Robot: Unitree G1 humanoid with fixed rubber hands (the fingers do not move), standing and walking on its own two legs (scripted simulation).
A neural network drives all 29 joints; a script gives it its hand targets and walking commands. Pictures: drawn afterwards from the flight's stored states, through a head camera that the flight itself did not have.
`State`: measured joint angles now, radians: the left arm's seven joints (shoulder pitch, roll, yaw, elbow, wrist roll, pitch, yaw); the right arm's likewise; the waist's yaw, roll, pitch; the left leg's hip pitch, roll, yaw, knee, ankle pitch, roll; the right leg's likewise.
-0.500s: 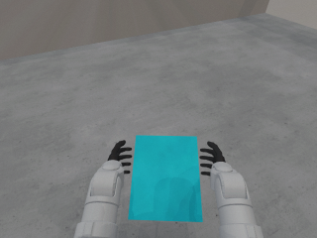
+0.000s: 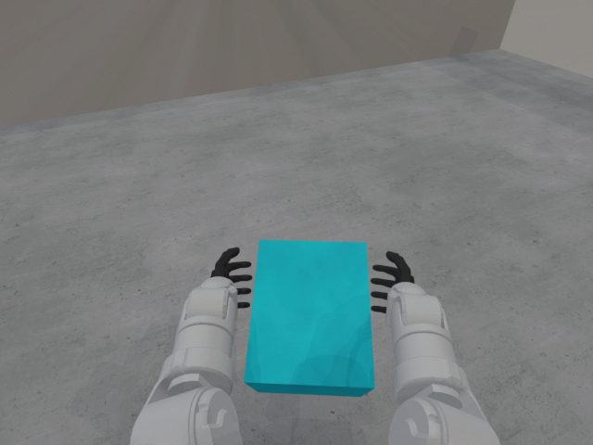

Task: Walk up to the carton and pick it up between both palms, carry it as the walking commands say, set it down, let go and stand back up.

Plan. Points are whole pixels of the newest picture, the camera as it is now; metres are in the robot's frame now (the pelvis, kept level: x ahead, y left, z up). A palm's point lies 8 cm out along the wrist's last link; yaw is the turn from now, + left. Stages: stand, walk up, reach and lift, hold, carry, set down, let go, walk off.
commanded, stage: set down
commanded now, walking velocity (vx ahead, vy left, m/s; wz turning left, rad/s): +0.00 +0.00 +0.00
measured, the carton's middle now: (310, 319) +0.35 +0.00 -0.07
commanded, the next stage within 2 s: none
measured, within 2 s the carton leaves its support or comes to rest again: neither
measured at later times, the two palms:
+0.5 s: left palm (239, 298) +0.38 +0.13 -0.05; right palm (388, 310) +0.36 -0.14 -0.05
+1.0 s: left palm (245, 329) +0.39 +0.13 -0.16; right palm (378, 334) +0.38 -0.14 -0.15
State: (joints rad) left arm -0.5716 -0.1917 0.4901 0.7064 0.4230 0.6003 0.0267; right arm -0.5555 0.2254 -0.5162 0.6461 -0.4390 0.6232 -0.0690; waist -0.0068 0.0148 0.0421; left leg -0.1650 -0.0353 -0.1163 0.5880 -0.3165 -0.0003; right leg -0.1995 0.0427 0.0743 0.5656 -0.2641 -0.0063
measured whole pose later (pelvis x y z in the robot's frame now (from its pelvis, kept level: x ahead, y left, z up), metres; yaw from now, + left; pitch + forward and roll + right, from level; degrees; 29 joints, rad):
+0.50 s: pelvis +0.01 +0.01 -0.02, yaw +1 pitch +11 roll +0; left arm -0.65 -0.20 0.50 0.71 0.45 0.31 0.04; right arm -0.60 0.23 -0.56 0.63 -0.42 0.34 -0.09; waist -0.04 0.00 0.02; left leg -0.67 -0.07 -0.12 0.74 -0.27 -0.02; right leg -0.70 0.05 0.10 0.72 -0.22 0.02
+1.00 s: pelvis +0.03 +0.01 -0.08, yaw +1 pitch +34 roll +1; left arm -0.47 -0.17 0.28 0.63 0.21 0.08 0.15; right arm -0.46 0.19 -0.37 0.60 -0.23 0.08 -0.16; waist -0.03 0.00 -0.23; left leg -1.23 -0.10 -0.13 1.00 -0.36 -0.03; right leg -1.27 0.08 0.13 0.99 -0.31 0.03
